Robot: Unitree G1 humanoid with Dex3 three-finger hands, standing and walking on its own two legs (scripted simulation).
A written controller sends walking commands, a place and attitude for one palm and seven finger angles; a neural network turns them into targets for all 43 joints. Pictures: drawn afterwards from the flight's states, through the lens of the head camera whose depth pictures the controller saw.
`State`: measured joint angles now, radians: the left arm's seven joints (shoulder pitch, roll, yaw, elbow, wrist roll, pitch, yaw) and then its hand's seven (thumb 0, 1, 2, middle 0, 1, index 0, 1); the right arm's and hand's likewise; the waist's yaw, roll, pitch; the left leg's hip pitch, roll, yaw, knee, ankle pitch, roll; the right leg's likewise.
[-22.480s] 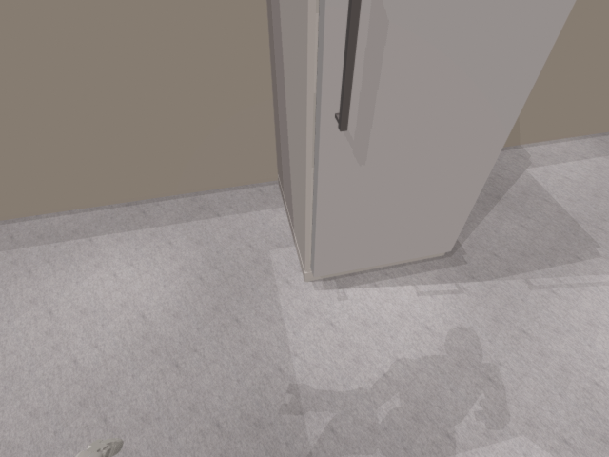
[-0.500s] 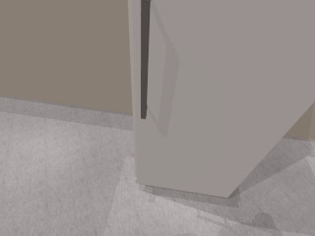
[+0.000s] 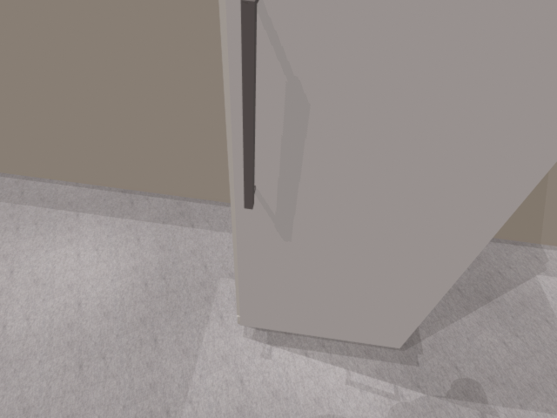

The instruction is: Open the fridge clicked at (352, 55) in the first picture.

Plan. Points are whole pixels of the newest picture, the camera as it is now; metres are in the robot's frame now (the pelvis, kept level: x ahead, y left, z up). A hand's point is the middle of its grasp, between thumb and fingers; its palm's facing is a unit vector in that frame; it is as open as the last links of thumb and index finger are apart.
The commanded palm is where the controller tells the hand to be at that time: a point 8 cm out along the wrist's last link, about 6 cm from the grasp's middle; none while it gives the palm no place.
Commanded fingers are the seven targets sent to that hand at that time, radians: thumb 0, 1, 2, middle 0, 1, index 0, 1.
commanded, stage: look again from close up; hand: left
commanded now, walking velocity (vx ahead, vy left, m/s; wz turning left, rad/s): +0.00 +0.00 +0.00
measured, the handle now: (251, 121) +0.52 +0.09 +0.17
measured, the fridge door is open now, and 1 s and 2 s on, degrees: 0 0 0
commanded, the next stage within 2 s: raise the hand to about handle height in 1.86 s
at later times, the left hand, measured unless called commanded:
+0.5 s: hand out of the picture -0.05 +0.14 -0.18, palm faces +0.05 -0.99 -0.13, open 7.4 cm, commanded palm none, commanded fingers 0.00 0.90 0.90 -0.20 -0.30 -0.20 -0.30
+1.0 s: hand out of the picture -0.01 +0.14 -0.18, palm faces +0.03 -0.99 -0.14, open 7.4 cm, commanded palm none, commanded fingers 0.00 0.90 0.90 -0.20 -0.30 -0.20 -0.30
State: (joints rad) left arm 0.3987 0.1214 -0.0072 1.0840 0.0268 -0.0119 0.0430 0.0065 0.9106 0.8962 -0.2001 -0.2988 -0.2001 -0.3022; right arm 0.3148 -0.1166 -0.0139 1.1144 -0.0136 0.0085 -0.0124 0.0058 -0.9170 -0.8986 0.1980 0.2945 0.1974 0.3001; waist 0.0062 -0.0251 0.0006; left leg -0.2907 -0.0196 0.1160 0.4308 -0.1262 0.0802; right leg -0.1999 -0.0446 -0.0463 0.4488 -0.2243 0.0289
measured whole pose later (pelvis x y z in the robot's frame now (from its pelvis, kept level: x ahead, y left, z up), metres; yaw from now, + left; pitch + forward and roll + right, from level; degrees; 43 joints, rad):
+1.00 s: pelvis +0.02 -0.01 +0.00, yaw +0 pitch -1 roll -1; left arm 0.37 0.13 0.00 1.08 0.02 -0.02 0.04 0.01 0.91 0.90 -0.20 -0.30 -0.20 -0.30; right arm 0.30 -0.12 -0.01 1.12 -0.01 -0.01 -0.02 0.01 -0.92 -0.90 0.20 0.29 0.20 0.30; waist 0.01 -0.02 0.02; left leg -0.28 -0.01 0.11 0.42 -0.15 0.06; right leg -0.18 -0.03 -0.05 0.43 -0.24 0.02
